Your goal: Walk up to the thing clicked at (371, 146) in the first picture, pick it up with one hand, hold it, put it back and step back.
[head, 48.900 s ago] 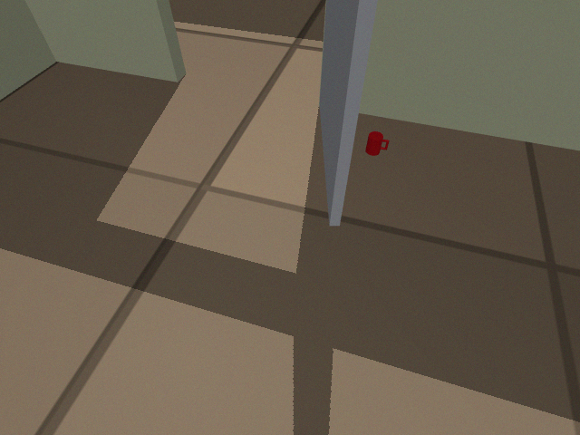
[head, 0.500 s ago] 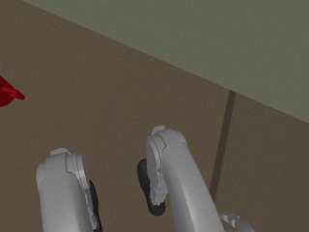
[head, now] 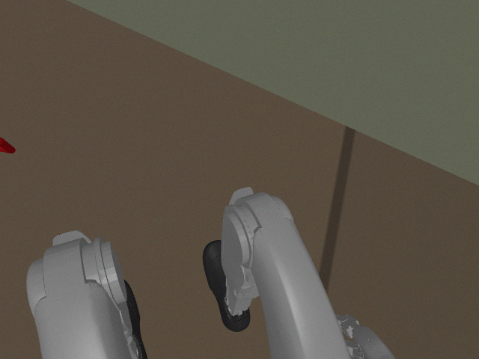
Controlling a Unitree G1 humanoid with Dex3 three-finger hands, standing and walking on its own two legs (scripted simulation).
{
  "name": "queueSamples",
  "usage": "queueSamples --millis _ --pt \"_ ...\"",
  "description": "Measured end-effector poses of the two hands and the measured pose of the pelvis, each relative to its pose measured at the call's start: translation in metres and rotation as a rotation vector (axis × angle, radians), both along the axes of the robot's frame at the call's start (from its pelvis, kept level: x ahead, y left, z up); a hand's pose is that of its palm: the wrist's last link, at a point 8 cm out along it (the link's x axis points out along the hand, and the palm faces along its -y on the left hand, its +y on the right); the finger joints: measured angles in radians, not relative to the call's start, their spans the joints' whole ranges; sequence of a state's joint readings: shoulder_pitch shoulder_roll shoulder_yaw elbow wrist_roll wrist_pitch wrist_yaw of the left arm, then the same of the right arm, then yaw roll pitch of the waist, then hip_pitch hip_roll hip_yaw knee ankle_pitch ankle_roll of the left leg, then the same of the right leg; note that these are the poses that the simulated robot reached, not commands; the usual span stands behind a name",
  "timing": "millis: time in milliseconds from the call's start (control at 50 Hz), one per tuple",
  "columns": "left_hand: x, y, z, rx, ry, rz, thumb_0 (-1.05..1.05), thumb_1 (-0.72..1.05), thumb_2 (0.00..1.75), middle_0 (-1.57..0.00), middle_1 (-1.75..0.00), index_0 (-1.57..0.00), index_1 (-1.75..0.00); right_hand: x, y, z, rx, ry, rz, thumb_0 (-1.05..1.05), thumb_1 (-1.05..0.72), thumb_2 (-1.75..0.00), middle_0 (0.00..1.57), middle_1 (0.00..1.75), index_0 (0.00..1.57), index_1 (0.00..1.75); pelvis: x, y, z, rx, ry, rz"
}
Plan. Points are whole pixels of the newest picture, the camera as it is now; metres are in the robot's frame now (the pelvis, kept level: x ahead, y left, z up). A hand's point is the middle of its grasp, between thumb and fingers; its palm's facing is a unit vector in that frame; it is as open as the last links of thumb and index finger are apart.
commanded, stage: rest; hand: left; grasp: from above
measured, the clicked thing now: out of the picture +0.48 +0.30 -0.24
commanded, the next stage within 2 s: open in 1.08 s
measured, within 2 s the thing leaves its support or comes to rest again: rests again in 0.68 s
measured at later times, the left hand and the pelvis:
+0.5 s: hand out of the picture +0.48 +0.32 -0.23, palm faces -0.46 -0.10 -0.88, open 10.1 cm; pelvis +0.00 +0.00 -0.02, yaw -3 degrees
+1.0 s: hand out of the picture +0.49 +0.33 -0.24, palm faces -0.45 -0.10 -0.89, open 10.1 cm; pelvis +0.00 +0.00 -0.02, yaw -4 degrees
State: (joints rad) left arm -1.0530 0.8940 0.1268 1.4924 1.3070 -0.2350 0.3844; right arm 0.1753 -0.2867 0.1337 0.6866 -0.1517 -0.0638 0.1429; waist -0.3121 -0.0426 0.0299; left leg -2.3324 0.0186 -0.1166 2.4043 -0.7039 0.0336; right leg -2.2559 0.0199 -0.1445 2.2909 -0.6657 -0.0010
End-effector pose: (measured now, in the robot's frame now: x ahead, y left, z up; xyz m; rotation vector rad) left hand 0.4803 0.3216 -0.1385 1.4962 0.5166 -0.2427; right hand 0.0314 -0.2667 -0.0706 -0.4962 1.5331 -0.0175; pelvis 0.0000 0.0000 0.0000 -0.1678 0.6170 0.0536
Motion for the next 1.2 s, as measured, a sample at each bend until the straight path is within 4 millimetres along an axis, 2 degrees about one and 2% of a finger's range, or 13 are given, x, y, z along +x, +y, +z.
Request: queueSamples --millis 240,700,960,1200 --pt "0.009 -0.002 -0.018 0.002 0.001 0.018 0.01 -0.08 0.7 -0.65 -0.84 -0.63 -0.78 0.0 0.001 -0.008 0.017 0.008 0.024 0.0 -0.92 -0.9 0.21 0.3 0.2 0.3 0.002 -0.001 -0.01 -0.011 -0.014 -0.01" --pt "0.007 0.0 -0.045 -0.01 -0.019 0.008 0.01 -0.08 0.7 -0.65 -0.84 -0.63 -0.78 -0.007 0.003 0.003 -0.02 0.0 0.081 0.0 -0.91 -0.9 0.21 0.3 0.2 0.3 -0.002 0.003 -0.021 -0.046 -0.062 -0.029" --pt "0.011 0.005 -0.048 -0.002 -0.016 0.044 0.01 -0.07 0.69 -0.64 -0.84 -0.62 -0.78 -0.006 0.006 0.002 0.001 -0.013 0.107 0.0 -0.91 -0.91 0.21 0.3 0.2 0.3 -0.004 0.003 -0.023 -0.056 -0.078 -0.033" --pt "0.011 0.007 -0.047 -0.012 -0.013 0.045 0.01 -0.07 0.69 -0.64 -0.84 -0.62 -0.78 -0.017 0.004 0.007 -0.014 0.012 0.112 0.0 -0.91 -0.91 0.21 0.3 0.2 0.3 -0.007 0.002 -0.024 -0.061 -0.1 -0.042"
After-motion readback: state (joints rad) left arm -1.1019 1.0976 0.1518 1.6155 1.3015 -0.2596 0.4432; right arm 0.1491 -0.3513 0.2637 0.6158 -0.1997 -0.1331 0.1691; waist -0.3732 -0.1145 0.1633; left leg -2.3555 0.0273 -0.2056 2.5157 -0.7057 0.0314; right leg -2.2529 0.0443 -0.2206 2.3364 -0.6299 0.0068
